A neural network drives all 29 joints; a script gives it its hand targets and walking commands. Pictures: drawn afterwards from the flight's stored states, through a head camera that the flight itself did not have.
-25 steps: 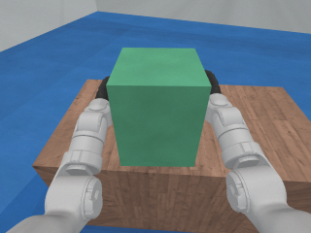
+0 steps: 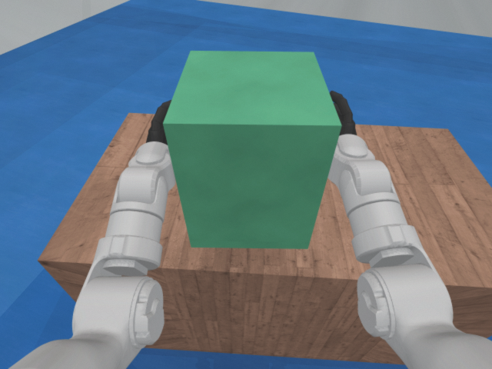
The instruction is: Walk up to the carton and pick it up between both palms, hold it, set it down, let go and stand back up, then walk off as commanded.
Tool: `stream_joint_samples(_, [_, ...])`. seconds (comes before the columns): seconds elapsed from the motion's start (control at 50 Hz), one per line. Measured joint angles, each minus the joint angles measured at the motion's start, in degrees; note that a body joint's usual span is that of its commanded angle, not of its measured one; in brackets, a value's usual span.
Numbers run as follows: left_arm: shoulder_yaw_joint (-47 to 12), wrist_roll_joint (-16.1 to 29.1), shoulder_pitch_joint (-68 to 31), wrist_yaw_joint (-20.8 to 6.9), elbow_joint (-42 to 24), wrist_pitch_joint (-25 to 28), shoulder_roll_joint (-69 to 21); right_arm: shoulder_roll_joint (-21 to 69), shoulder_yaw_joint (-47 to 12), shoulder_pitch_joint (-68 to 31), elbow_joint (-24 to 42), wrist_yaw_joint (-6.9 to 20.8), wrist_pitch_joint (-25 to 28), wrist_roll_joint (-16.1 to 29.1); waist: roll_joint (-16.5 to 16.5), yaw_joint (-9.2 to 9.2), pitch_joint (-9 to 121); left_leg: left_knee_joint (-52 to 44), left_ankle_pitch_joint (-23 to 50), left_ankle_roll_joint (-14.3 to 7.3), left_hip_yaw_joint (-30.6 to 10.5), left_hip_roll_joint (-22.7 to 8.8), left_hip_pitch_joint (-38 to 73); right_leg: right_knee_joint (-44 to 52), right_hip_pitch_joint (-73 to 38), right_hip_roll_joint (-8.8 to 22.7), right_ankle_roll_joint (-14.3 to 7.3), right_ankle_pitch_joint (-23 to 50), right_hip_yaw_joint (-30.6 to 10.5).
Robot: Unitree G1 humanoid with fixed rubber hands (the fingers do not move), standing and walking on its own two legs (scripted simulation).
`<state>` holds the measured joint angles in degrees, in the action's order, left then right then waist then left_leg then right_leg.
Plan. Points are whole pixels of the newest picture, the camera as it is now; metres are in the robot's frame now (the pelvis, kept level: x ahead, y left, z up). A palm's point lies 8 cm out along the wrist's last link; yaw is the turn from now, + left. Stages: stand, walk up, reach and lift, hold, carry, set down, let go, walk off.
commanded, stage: hold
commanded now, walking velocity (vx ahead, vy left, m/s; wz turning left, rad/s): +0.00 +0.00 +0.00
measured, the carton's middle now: (250, 152) +0.41 +0.01 +0.16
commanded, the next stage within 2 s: none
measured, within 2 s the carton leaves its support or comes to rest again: neither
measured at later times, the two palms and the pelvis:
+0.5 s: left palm (148, 149) +0.36 +0.16 +0.21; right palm (350, 144) +0.37 -0.13 +0.22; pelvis -0.01 +0.00 +0.00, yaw +0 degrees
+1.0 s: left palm (155, 145) +0.38 +0.15 +0.20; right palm (347, 151) +0.38 -0.14 +0.19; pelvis -0.01 +0.00 +0.00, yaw +0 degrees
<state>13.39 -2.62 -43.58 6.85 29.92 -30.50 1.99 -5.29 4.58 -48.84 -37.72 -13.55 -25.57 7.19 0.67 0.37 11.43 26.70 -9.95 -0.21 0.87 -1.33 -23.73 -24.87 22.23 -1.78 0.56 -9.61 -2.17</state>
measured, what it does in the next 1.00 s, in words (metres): stands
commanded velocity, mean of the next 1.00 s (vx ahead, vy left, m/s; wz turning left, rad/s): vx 0.00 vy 0.00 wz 0.00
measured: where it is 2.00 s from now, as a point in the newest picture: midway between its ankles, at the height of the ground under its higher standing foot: outside the picture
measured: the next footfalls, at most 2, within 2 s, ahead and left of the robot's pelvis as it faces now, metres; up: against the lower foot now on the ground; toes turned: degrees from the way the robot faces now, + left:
none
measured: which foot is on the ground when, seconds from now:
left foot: down 0.00-1.00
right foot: down 0.00-1.00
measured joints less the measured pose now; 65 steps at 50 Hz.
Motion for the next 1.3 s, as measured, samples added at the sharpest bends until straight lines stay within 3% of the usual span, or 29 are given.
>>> stream_joint_samples(0.26, [-0.03,-1.44,3.54,-2.06,-10.32,-9.03,0.0,-0.04,-2.64,2.58,8.62,-2.86,-7.79,3.8,0.0,-2.68,-0.02,-0.12,-0.68,0.01,0.0,0.0,2.79,0.48,-2.97,0.01,0.0,-0.47,0.0])
stream_joint_samples(0.42, [-0.07,-1.76,4.2,-2.37,-13.25,-11.37,0.0,-0.05,-3.32,3.61,10.9,-3.4,-9.01,4.42,0.0,-2.29,-0.03,0.25,-0.18,0.01,-0.01,0.0,3.06,0.48,-3.42,0.01,0.0,0.2,0.0])
stream_joint_samples(0.54, [-0.07,-3.56,4.2,-2.54,-13.22,-12.73,-0.41,-0.06,-3.32,3.62,8.41,-2.38,-8.26,4.44,0.0,-1.49,-0.03,0.37,0.45,0.01,-0.01,0.0,3.06,0.49,-3.47,0.01,0.0,0.89,0.0])
stream_joint_samples(0.74, [0.51,-5.12,1.56,-2.21,-7.12,-11.67,-0.87,0.7,-0.64,3.4,1.59,-0.89,-4.37,4.42,-0.03,-0.34,-0.05,0.35,0.95,0.01,-0.01,0.0,3.06,0.49,-3.47,0.01,0.0,1.34,0.0])
stream_joint_samples(1.0, [0.51,-5.12,0.06,-1.96,-5.2,-8.86,-0.87,0.75,0.47,3.34,1.27,-0.77,-1.82,4.42,-0.7,-1.12,-0.36,-0.35,0.23,0.01,-0.01,0.01,3.38,0.49,-3.46,0.01,0.0,0.27,0.0])
stream_joint_samples(1.12, [0.51,-4.04,0.29,-2.1,-5.91,-8.64,-0.87,0.51,0.41,3.55,5.06,-1.76,-4.49,4.42,-0.7,-1.45,-1.17,-0.53,-0.27,0.01,-0.01,0.01,3.47,0.49,-3.47,0.01,0.0,-0.33,0.0])
stream_joint_samples(1.3, [-0.2,-2.64,4.64,-2.38,-16.34,-9.78,-0.87,0.49,-1.62,5.0,15.58,-3.2,-8.33,4.43,-0.71,-3.06,-1.23,-0.29,-1.15,0.01,-0.01,0.01,3.5,0.49,-3.61,0.01,0.0,-1.02,0.0])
